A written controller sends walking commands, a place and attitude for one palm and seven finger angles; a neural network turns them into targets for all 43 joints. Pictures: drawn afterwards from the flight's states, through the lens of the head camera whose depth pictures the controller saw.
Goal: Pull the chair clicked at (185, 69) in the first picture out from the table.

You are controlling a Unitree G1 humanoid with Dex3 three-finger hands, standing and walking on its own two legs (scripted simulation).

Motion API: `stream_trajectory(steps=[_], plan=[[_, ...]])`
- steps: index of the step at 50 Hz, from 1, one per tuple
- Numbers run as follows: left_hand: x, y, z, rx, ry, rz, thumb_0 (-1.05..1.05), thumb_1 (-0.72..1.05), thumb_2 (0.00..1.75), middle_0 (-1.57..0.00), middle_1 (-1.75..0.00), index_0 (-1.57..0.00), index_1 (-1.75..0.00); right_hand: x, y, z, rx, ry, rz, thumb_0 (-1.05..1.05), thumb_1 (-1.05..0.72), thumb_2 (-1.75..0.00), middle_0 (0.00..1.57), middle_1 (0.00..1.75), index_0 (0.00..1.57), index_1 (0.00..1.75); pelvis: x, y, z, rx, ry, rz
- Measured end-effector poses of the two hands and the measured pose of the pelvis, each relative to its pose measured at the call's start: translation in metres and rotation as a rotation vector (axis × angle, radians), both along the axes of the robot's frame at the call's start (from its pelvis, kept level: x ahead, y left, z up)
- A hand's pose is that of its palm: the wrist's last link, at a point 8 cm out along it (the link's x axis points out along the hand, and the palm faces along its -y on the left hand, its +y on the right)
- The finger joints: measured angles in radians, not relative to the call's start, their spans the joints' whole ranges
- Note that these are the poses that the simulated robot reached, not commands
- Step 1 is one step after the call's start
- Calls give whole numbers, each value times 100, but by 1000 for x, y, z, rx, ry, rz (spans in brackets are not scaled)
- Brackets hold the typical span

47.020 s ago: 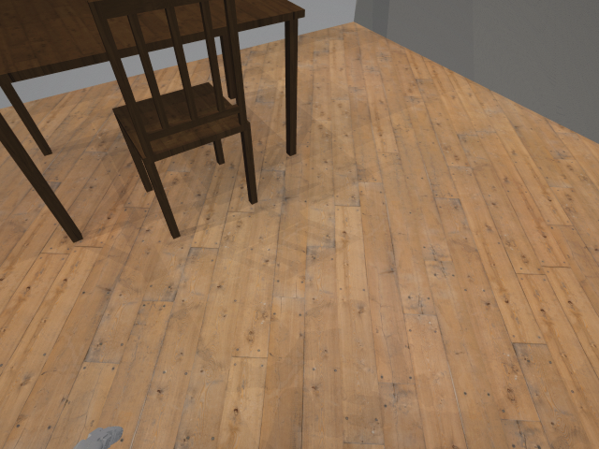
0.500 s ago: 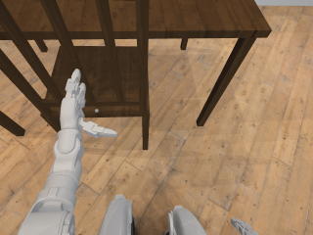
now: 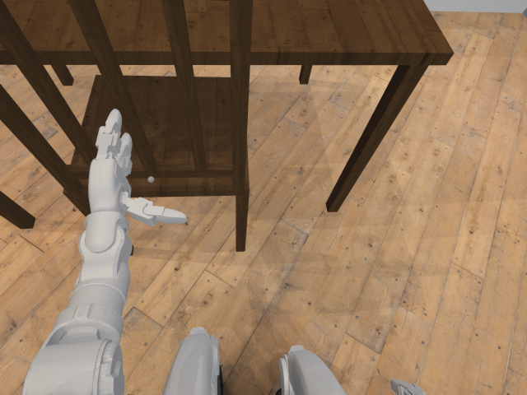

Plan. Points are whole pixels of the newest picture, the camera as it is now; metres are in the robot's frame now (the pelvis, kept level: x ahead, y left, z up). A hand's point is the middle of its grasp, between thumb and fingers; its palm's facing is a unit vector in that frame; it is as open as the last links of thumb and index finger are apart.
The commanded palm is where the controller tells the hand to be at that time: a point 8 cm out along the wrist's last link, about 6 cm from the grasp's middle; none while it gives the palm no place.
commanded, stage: push the fingers through the gap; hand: left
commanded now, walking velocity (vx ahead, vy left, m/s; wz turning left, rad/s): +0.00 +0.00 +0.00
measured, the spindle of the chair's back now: (124, 105) +0.56 +0.22 +0.05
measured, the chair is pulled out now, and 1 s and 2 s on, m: -0.08 -0.08 -0.08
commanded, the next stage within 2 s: hook a spindle and tug to test in 0.08 s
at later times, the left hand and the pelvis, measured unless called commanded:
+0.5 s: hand (156, 179) +0.43 +0.16 +0.03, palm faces +0.08 -1.00 -0.01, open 15.8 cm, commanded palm +0.40 +0.20 +0.03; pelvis +0.00 +0.01 +0.00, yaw +0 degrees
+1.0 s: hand (161, 181) +0.43 +0.15 +0.03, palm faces +0.09 -1.00 -0.01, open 6.4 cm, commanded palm +0.40 +0.20 +0.03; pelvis +0.00 +0.00 +0.00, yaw +0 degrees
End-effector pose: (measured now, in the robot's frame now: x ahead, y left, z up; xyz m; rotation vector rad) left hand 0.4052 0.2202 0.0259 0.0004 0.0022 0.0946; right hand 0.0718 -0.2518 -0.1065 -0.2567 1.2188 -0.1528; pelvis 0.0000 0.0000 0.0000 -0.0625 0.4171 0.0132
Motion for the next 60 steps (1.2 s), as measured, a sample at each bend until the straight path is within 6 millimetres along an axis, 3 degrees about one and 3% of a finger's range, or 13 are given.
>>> stream_trajectory(steps=[15, 21, 30, 38, 43, 53, 60], plan=[[-1, -2, -1, -5, 6, -20, -1, -50, 30, -8, -13, -8, -13, 2, 10, 0, 9, -6, 5, 0, -90, -89, 20, 29, 20, 29, -2, 7, 0, -8, -1, 3], [-1, -6, 3, 4, -21, -12, -1, -50, 30, -14, -33, -14, -33, 1, 13, 0, 17, -6, 5, 0, -90, -89, 20, 29, 20, 29, -2, 8, 0, -6, -1, 0], [-4, -11, 2, 8, -1, -10, -1, -45, 32, -28, -77, -29, -77, 0, 12, 0, 23, -2, 2, 0, -90, -89, 20, 29, 20, 29, -2, 6, 1, -3, -8, 1], [-2, -7, 3, 15, -27, 5, -1, -16, 45, -42, -119, -42, -118, 0, 6, 0, 10, 1, 6, 0, -90, -89, 20, 29, 20, 29, -3, 3, -1, -3, -4, 3], [-2, -11, 5, 18, -25, -22, -1, 10, 56, -47, -134, -47, -134, 1, 3, -1, 12, 4, 3, 0, -90, -89, 20, 29, 20, 29, -2, 2, 0, -3, -5, 5], [-4, -16, 3, 12, -16, -1, 1, 63, 79, -50, -144, -50, -143, 5, 2, -1, 21, -8, 4, 0, -90, -89, 20, 29, 20, 29, -1, -1, 1, 5, -4, 1], [-7, -15, 3, 21, -12, -9, 1, 83, 87, -50, -145, -50, -144, 7, 2, -2, 31, -11, 2, 0, -90, -89, 20, 29, 20, 29, 1, -3, 0, 8, -5, -1]])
